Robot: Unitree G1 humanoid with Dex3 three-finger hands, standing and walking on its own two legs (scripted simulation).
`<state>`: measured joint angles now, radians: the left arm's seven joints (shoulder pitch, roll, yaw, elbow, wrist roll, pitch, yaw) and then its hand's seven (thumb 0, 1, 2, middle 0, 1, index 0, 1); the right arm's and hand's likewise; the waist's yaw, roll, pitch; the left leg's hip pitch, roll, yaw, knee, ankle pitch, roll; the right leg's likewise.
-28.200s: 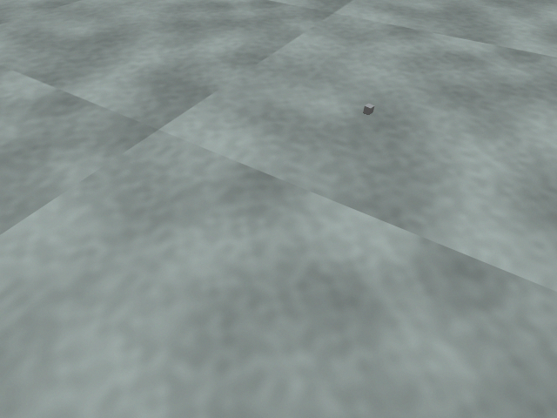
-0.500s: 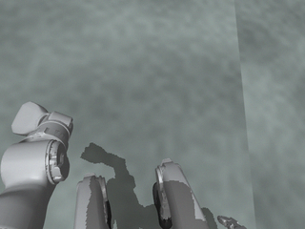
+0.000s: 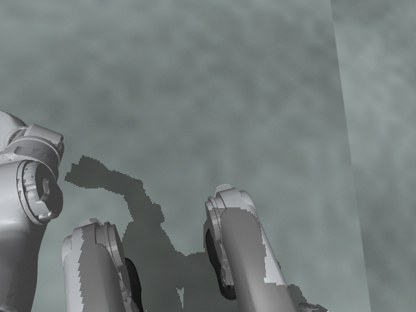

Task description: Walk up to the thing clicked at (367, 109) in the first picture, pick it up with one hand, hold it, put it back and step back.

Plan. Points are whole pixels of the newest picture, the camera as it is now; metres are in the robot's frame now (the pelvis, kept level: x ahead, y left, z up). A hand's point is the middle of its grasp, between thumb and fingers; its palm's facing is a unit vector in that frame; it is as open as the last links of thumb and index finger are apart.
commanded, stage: crouch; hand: left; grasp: from above
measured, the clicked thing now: (28, 153) +0.49 +0.26 -0.18
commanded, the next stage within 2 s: lower in 0.48 s
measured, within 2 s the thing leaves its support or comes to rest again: rests again in 1.64 s
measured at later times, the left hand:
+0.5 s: hand (44, 148) +0.50 +0.24 -0.21, palm faces -0.16 -0.41 -0.90, open 5.2 cm
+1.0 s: hand (52, 157) +0.49 +0.25 -0.26, palm faces -0.22 -0.40 -0.89, open 5.2 cm
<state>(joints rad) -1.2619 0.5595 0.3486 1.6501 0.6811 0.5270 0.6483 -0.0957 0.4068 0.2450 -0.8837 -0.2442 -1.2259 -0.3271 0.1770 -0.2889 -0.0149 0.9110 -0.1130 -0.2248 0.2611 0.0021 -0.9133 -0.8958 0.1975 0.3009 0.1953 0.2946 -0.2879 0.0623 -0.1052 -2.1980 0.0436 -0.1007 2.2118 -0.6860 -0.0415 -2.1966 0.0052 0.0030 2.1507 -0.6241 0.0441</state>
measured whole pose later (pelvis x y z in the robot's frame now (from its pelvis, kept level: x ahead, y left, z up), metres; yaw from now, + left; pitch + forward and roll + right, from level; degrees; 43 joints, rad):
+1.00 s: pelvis +0.00 +0.01 -0.06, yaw -4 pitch +33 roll -9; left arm -1.33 0.77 0.37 1.79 0.75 0.42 0.73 -0.09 0.41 0.25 -0.88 -0.25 -1.23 -0.37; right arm 0.14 -0.35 0.12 0.87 -0.23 -0.27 0.38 0.00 -0.93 -0.89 0.19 0.30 0.19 0.29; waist -0.39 -0.01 0.12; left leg -2.32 0.02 -0.20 2.44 -0.71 -0.04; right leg -2.27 0.01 -0.06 2.31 -0.64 0.07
